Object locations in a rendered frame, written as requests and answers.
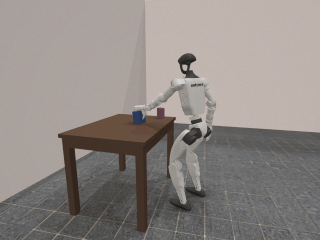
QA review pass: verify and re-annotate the sponge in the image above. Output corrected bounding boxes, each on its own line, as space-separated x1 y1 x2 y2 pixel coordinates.
132 110 146 125

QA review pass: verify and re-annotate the robot right hand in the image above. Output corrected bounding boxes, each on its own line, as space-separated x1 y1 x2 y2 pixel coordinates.
203 125 213 141

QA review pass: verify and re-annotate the robot left forearm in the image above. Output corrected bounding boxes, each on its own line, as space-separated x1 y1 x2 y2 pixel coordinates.
143 93 162 111

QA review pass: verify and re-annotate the robot right forearm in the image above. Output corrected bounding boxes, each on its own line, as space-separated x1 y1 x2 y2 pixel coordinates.
205 105 216 126

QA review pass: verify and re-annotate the robot left upper arm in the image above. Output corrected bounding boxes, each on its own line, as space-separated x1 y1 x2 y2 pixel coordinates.
160 78 186 103

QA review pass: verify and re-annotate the robot right upper arm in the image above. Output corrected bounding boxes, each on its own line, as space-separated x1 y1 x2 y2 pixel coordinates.
201 78 216 108

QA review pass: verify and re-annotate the left robot foot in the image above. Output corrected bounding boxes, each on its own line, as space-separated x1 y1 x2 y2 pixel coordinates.
170 198 191 212

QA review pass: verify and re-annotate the robot left hand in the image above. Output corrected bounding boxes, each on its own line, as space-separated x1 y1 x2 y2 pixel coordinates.
130 105 147 119

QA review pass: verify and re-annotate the table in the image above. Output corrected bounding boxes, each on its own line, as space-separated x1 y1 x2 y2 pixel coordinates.
58 114 176 233

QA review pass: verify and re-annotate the left robot thigh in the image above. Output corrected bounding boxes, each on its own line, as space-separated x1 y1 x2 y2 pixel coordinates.
169 129 199 172

